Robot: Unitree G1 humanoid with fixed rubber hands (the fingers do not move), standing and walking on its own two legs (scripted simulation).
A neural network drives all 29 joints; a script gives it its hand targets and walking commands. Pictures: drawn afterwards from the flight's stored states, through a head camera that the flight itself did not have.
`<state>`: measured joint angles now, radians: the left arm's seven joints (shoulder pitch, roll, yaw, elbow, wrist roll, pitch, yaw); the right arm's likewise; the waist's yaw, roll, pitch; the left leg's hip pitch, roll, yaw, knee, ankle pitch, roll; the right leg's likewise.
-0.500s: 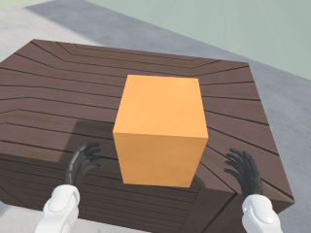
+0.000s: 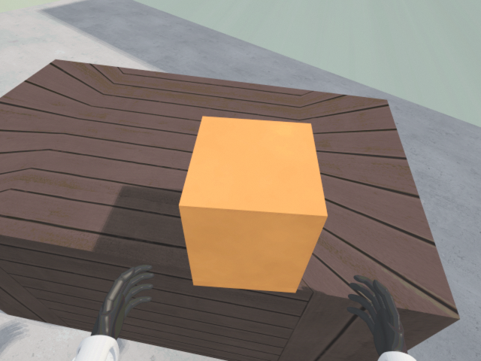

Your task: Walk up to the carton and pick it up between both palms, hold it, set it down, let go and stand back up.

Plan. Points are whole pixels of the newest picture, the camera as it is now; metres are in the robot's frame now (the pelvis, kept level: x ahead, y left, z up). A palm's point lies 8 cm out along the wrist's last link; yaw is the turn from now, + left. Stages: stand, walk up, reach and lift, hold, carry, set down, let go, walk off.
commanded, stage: set down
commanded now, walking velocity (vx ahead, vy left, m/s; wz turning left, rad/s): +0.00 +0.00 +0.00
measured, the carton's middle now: (250, 207) +0.39 +0.02 +0.04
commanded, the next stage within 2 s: let go in 0.88 s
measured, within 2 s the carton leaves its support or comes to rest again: neither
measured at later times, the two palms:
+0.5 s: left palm (113, 342) +0.17 +0.22 -0.05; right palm (387, 358) +0.17 -0.21 -0.04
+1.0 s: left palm (118, 354) +0.16 +0.22 -0.09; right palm out of the picture +0.15 -0.23 -0.08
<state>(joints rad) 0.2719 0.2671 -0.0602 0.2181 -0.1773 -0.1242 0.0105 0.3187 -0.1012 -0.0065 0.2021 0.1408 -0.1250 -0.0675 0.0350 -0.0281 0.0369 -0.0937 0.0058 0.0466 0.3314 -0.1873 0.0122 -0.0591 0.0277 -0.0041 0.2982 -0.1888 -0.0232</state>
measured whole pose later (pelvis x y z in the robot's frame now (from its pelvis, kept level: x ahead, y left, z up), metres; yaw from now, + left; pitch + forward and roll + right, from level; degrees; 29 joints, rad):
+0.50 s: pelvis +0.00 +0.00 +0.00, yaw -1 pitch -4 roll +0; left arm 0.27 0.23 -0.04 0.33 -0.08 0.00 0.01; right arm 0.28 -0.14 -0.01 0.43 0.07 -0.14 -0.02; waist 0.04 -0.03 0.05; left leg -0.07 0.01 0.06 0.33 -0.20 0.01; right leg -0.05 0.03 0.01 0.31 -0.20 -0.02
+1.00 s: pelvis +0.00 -0.01 +0.00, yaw -1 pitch -3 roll +0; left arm 0.19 0.22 0.01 0.52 -0.01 0.11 0.00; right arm 0.17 -0.17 -0.03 0.73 -0.02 -0.20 0.02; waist 0.01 -0.03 0.08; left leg -0.10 0.02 0.05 0.36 -0.21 0.00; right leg -0.07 0.04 0.00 0.35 -0.22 -0.03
